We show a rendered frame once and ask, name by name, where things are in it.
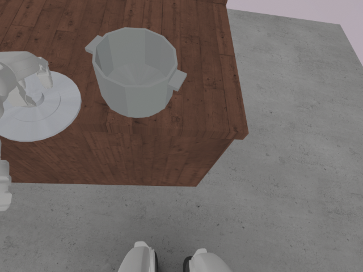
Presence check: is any robot left hand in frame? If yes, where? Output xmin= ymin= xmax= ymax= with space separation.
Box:
xmin=0 ymin=51 xmax=53 ymax=107

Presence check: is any knob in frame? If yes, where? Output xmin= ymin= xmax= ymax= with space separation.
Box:
xmin=24 ymin=87 xmax=44 ymax=108

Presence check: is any right robot shin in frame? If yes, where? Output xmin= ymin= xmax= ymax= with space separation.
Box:
xmin=193 ymin=248 xmax=207 ymax=257

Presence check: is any table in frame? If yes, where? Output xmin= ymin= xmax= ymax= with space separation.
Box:
xmin=0 ymin=0 xmax=249 ymax=187

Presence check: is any robot left upper arm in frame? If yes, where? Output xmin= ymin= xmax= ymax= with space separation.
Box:
xmin=0 ymin=158 xmax=12 ymax=211

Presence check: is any lid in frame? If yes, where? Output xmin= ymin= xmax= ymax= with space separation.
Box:
xmin=0 ymin=71 xmax=82 ymax=142

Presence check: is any pot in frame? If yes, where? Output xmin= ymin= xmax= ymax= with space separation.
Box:
xmin=85 ymin=27 xmax=187 ymax=118

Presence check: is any robot left thigh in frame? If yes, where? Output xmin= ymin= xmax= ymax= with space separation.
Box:
xmin=118 ymin=246 xmax=155 ymax=272

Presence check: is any robot left forearm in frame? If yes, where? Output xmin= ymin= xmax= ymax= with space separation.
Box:
xmin=0 ymin=62 xmax=17 ymax=157

